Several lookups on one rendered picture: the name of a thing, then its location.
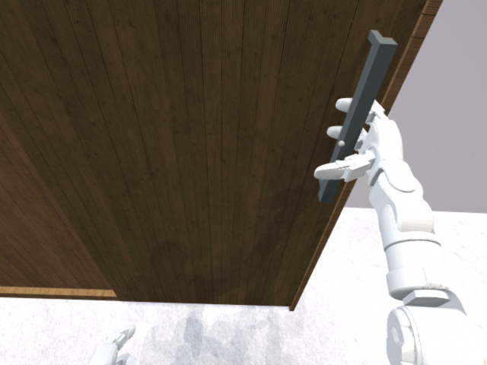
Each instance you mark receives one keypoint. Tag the robot right upper arm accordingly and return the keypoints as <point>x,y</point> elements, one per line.
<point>418,335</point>

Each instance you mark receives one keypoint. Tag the wardrobe door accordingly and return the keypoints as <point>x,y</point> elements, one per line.
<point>38,245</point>
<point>180,137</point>

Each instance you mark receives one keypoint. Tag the right robot forearm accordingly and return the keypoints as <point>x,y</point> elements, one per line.
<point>418,274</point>

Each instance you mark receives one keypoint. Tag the robot left hand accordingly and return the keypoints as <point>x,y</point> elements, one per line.
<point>106,353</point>

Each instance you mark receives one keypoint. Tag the robot right hand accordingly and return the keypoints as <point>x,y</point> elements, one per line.
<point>383,141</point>

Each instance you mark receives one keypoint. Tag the handle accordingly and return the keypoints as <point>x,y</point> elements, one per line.
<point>375,68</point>

